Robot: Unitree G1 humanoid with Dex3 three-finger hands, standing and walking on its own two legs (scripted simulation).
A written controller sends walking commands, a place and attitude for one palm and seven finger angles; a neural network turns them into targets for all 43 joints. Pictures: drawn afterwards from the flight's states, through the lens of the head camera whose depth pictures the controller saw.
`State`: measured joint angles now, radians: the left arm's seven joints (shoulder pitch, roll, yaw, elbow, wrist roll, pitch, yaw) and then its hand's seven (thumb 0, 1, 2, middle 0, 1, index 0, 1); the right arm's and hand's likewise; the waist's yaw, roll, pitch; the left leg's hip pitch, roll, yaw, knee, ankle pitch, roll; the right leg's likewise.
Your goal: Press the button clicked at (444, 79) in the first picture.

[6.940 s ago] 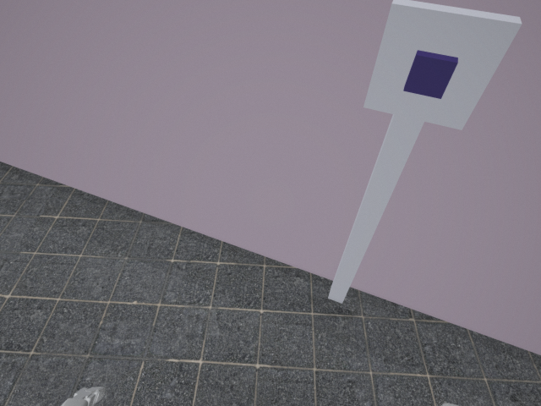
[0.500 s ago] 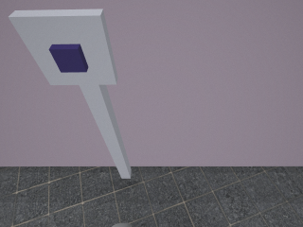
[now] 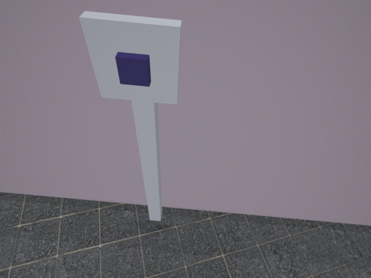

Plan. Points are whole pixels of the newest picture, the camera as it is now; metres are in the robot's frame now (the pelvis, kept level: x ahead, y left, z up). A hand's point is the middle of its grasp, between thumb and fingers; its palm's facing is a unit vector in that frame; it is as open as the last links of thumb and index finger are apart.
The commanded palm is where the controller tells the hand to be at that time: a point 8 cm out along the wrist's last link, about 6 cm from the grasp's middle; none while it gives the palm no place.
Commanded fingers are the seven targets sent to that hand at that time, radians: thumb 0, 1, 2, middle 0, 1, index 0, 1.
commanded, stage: come to a stop and stand still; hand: left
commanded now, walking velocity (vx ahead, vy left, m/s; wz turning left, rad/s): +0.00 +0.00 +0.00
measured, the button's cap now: (134, 69) +0.48 +0.16 +0.20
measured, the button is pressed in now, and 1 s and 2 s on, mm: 0 0 0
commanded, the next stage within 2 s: look again from close up in 1.76 s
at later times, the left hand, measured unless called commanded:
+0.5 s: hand out of the picture -0.06 +0.12 -0.18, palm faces +0.05 -0.99 -0.15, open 7.4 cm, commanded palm none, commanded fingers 0.00 0.90 0.90 -0.20 -0.30 -0.20 -0.30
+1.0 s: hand out of the picture -0.07 +0.08 -0.18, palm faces +0.08 -0.99 -0.12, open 7.4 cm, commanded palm none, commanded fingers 0.00 0.90 0.90 -0.20 -0.30 -0.20 -0.30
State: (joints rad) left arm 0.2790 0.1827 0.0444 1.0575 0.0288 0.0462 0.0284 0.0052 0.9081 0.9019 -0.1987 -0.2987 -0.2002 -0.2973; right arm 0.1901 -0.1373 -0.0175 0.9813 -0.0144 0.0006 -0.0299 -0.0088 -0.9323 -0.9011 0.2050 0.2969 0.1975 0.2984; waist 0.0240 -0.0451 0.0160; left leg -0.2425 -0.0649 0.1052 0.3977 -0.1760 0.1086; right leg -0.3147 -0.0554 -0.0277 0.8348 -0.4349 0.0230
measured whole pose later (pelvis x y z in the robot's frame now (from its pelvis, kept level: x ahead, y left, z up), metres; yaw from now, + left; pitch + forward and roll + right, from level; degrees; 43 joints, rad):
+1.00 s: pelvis -0.02 -0.05 +0.00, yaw +0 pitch -1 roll +0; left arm 0.39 0.07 -0.01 1.14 0.01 -0.03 0.04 0.00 0.91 0.90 -0.20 -0.30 -0.20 -0.30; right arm 0.32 -0.09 0.01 1.16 -0.01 0.00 -0.03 0.01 -0.92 -0.90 0.20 0.30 0.19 0.30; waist 0.01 -0.02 0.02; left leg -0.26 0.00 0.07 0.42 -0.15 0.02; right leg -0.11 0.04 -0.07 0.43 -0.30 -0.06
